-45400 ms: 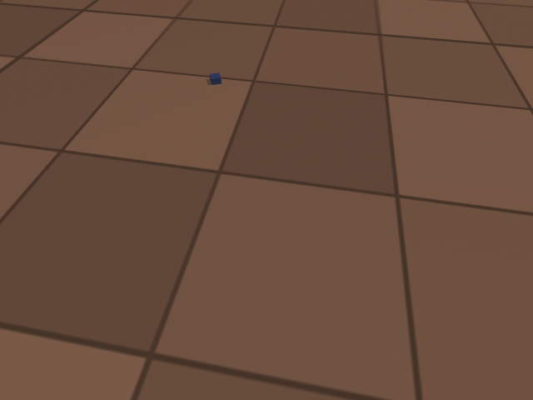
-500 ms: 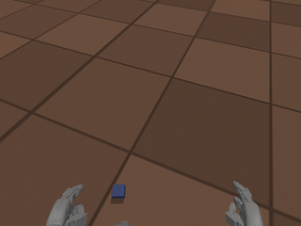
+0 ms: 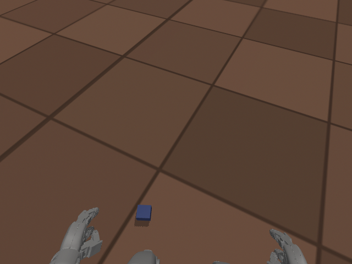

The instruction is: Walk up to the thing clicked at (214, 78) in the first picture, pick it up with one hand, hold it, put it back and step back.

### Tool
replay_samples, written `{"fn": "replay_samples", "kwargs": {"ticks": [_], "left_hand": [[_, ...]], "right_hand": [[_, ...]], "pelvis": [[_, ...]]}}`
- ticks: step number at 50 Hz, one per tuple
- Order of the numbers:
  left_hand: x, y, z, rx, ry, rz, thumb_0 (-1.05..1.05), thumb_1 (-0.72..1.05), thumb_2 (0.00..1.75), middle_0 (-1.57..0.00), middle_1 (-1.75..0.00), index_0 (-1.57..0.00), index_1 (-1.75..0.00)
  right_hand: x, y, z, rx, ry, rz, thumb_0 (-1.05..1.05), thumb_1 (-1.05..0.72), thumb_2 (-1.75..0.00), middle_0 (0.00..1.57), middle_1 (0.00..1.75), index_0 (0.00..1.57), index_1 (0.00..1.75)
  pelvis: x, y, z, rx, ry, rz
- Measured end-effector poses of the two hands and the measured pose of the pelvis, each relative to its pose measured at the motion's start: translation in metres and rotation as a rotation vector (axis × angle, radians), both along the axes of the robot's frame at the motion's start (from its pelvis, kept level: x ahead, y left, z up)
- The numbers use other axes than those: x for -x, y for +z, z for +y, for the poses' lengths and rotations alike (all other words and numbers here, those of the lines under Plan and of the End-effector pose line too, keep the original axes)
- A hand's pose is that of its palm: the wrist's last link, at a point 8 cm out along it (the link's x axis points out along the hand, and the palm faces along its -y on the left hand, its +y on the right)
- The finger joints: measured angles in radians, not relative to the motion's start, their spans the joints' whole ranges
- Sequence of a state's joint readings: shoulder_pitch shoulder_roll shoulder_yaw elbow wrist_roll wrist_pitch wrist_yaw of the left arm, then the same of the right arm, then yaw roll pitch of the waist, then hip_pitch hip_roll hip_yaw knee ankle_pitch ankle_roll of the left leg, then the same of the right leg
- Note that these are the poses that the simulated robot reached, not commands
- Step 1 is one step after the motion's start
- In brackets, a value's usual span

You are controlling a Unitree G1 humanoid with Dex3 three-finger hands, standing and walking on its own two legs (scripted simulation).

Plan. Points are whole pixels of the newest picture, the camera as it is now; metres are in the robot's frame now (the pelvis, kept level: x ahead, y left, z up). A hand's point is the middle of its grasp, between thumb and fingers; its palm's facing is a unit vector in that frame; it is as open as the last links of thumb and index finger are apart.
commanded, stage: stand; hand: left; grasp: from above
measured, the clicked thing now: (144, 212) +0.44 +0.20 -0.70
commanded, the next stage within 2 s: none
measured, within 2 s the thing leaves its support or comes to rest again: neither
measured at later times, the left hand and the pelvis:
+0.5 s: hand out of the picture +0.03 +0.24 -0.12, palm faces +0.03 -0.95 -0.32, open 7.4 cm; pelvis +0.00 +0.01 +0.05, yaw +1 degrees
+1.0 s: hand out of the picture +0.07 +0.24 -0.11, palm faces +0.03 -0.94 -0.33, open 7.4 cm; pelvis +0.01 +0.00 +0.05, yaw +1 degrees
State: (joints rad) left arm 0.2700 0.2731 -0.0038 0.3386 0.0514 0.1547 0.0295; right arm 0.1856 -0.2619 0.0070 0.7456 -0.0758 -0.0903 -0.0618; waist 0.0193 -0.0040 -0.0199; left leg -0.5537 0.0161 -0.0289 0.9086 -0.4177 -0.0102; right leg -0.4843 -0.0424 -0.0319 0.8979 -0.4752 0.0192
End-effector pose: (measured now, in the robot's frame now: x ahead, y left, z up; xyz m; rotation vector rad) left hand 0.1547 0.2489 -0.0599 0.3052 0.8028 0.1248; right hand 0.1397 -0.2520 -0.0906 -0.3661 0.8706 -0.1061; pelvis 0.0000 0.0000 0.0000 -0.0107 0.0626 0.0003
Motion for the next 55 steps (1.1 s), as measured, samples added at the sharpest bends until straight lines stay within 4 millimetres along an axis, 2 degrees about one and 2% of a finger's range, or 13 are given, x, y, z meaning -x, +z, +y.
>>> {"fn": "replay_samples", "kwargs": {"ticks": [5, 9, 17, 24, 34, 55], "left_hand": [[0.029, -0.018, 0.024, -0.019, 0.062, 0.125, 0.01, 0.91, 0.90, -0.20, -0.30, -0.20, -0.30], [0.059, -0.025, 0.035, -0.025, 0.109, 0.232, 0.01, 0.91, 0.90, -0.20, -0.30, -0.20, -0.30], [0.112, -0.028, 0.039, -0.006, 0.169, 0.396, 0.01, 0.91, 0.90, -0.20, -0.30, -0.20, -0.30], [0.134, -0.023, 0.036, 0.001, 0.195, 0.471, 0.01, 0.91, 0.90, -0.20, -0.30, -0.20, -0.30], [0.135, -0.015, 0.038, -0.021, 0.206, 0.491, 0.01, 0.91, 0.90, -0.20, -0.30, -0.20, -0.30], [0.088, -0.012, 0.035, -0.010, 0.173, 0.423, 0.01, 0.91, 0.90, -0.20, -0.30, -0.20, -0.30]], "right_hand": [[0.020, 0.003, -0.014, -0.008, -0.054, 0.105, 0.01, -0.90, -0.90, 0.21, 0.30, 0.21, 0.30], [0.036, 0.006, -0.020, -0.002, -0.094, 0.167, 0.01, -0.90, -0.90, 0.21, 0.30, 0.21, 0.30], [0.060, 0.009, -0.016, -0.018, -0.136, 0.270, 0.01, -0.90, -0.90, 0.20, 0.30, 0.21, 0.30], [0.070, 0.009, -0.011, -0.043, -0.150, 0.320, 0.01, -0.90, -0.90, 0.21, 0.30, 0.21, 0.30], [0.071, 0.009, -0.017, -0.051, -0.156, 0.345, 0.01, -0.90, -0.90, 0.21, 0.30, 0.21, 0.30], [0.062, 0.019, -0.033, -0.016, -0.164, 0.345, 0.00, -0.90, -0.90, 0.20, 0.30, 0.21, 0.30]], "pelvis": [[0.000, 0.011, 0.003, -0.007, -0.005, -0.042], [-0.002, 0.020, 0.006, 0.001, -0.004, -0.066], [-0.003, 0.036, 0.008, 0.002, 0.005, -0.103], [-0.002, 0.045, 0.007, -0.002, 0.010, -0.120], [-0.004, 0.050, 0.002, -0.005, 0.016, -0.128], [-0.011, 0.054, -0.002, -0.003, 0.011, -0.125]]}}
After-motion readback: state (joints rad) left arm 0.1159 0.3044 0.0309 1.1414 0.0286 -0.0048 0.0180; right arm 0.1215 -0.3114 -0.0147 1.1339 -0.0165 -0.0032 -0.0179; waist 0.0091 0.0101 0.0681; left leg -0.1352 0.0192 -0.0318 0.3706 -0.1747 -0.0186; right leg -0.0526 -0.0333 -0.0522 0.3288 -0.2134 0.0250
